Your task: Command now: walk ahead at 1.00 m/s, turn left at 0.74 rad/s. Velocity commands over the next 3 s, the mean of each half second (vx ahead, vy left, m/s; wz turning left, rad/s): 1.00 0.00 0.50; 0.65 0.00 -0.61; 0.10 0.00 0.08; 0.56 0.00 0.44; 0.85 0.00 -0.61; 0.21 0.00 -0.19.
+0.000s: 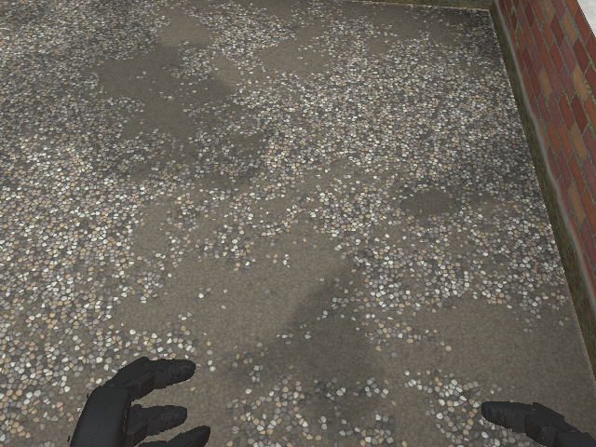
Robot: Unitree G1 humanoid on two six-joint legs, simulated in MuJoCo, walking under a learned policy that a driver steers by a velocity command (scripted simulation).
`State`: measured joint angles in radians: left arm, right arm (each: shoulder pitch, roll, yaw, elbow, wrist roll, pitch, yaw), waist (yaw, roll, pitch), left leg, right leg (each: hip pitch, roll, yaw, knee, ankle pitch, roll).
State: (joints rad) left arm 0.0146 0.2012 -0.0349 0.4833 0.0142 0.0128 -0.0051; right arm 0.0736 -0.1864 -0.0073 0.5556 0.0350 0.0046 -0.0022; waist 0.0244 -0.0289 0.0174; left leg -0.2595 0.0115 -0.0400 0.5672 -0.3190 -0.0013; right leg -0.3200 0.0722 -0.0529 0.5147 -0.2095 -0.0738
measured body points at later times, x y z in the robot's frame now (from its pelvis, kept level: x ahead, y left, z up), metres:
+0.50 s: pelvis +0.03 +0.07 +0.00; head +0.04 +0.07 +0.45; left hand +0.20 +0.32 -0.07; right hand +0.30 -0.08 -0.06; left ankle -0.01 +0.13 -0.73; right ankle +0.04 -0.07 -0.73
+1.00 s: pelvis +0.03 +0.07 -0.02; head +0.05 +0.06 +0.43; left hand +0.24 +0.30 -0.10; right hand +0.18 -0.22 -0.09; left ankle +0.02 +0.17 -0.69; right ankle +0.04 -0.06 -0.73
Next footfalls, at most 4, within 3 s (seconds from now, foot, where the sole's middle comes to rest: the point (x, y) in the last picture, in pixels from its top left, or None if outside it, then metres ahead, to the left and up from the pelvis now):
1.12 left None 0.15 0.16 -0.77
1.54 right None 0.04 -0.05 -0.77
2.00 left None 0.03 0.18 -0.77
2.40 right None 0.19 -0.09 -0.77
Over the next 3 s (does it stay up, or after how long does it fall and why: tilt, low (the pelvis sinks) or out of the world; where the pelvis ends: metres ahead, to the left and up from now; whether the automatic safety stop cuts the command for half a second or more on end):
stays up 0.15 -0.01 0.01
